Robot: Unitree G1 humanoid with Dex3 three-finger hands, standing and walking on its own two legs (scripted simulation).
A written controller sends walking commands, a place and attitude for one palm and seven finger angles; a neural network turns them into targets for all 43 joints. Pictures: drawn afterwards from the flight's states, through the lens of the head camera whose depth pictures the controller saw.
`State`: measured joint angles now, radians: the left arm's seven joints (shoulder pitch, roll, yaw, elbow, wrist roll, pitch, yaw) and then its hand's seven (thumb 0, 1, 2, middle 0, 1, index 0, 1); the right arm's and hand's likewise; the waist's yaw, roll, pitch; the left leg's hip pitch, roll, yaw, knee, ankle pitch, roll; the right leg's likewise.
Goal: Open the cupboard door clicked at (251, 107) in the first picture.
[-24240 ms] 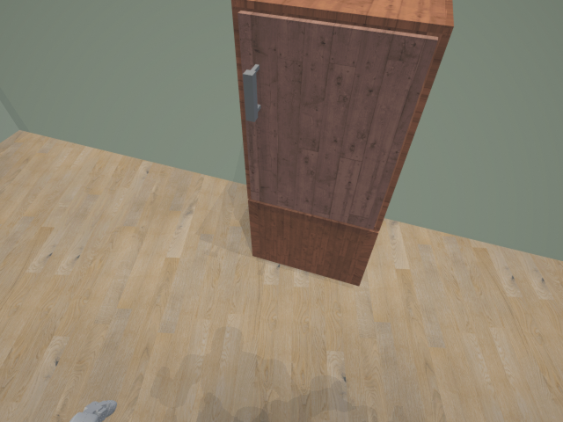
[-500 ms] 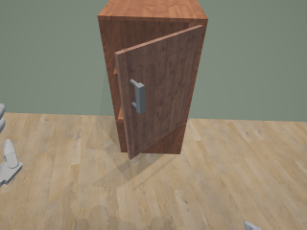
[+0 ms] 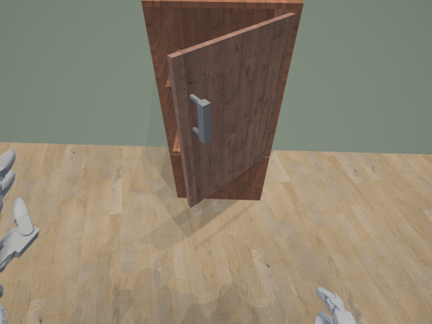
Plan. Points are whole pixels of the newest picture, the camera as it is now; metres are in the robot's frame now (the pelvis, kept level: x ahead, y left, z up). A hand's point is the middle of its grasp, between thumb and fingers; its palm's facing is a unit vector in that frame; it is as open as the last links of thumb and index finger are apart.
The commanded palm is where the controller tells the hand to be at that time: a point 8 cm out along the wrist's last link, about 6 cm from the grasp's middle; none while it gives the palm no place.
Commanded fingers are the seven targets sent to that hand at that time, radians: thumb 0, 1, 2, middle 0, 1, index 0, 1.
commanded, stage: let the arm hang, fingers relaxed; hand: left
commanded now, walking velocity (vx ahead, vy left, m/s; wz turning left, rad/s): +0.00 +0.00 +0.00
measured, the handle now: (199, 118) +0.60 +0.09 +0.05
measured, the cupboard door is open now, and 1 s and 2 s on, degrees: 43 43 43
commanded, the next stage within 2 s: look to check the result in 1.08 s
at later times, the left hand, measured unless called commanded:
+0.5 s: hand out of the picture +0.00 +0.19 -0.16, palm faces +0.05 -0.97 -0.25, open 7.2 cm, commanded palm none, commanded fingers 0.00 0.90 0.90 -0.20 -0.30 -0.20 -0.30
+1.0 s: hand out of the picture -0.04 +0.13 -0.17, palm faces +0.06 -0.99 -0.16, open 7.4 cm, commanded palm none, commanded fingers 0.00 0.90 0.90 -0.20 -0.30 -0.20 -0.30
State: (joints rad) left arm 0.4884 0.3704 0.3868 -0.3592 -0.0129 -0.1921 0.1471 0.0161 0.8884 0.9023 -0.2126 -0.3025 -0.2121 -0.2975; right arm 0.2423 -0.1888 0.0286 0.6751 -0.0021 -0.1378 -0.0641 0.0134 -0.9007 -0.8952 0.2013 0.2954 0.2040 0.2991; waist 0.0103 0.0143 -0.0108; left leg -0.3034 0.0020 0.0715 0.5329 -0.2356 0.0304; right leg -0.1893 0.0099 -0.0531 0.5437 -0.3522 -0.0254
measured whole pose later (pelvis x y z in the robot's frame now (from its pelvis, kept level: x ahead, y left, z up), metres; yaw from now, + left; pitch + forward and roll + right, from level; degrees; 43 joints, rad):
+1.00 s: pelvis -0.02 -0.02 +0.01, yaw +1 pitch -3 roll +0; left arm 0.31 0.09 -0.01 1.16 0.01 0.00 0.03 0.01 0.91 0.90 -0.20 -0.30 -0.20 -0.30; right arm 0.30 -0.14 0.01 1.16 -0.02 0.03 -0.03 0.00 -0.91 -0.90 0.20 0.29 0.20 0.30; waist -0.02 0.02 0.04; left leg -0.22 0.01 0.04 0.42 -0.15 0.00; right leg -0.10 0.03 -0.09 0.42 -0.28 -0.06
